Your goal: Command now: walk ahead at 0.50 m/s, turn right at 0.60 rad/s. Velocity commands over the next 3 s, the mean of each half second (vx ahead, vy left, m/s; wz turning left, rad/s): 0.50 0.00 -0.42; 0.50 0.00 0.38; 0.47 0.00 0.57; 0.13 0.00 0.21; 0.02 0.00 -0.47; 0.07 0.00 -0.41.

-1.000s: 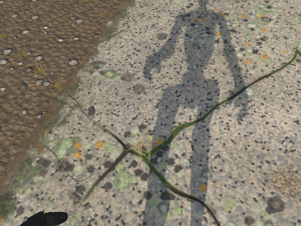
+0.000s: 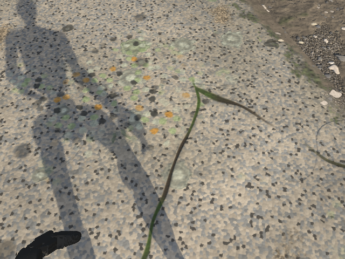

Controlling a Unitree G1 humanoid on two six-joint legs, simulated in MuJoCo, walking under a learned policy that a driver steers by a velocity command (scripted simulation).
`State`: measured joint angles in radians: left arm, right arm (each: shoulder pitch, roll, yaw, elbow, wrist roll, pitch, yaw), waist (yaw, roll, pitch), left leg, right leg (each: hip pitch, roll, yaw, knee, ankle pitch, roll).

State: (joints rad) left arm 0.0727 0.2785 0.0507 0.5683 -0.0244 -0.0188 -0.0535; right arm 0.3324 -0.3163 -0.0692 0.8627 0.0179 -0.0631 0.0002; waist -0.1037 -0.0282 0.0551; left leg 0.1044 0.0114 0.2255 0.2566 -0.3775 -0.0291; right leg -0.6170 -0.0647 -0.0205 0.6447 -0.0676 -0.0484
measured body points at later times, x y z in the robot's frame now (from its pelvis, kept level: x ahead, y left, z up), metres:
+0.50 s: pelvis +0.30 -0.02 +0.01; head +0.33 -0.03 +0.45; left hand +0.41 +0.26 -0.10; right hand +0.47 -0.30 -0.08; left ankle +0.49 +0.07 -0.71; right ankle +0.17 -0.10 -0.73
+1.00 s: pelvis +0.60 -0.04 +0.01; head +0.63 -0.03 +0.46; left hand +0.84 +0.20 -0.06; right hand +0.62 -0.33 -0.10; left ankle +0.49 +0.06 -0.73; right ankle +0.77 -0.17 -0.71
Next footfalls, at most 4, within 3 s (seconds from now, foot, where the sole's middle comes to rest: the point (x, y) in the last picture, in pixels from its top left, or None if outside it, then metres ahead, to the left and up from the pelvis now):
0.06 right None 0.21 -0.11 -0.77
0.56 left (153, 237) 0.53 0.05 -0.77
1.04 right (197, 169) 0.80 -0.15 -0.77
1.54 left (121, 137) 1.01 0.17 -0.77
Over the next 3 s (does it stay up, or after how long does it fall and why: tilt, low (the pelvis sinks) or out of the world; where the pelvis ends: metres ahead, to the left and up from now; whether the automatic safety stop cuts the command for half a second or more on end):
stays up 1.04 0.04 0.02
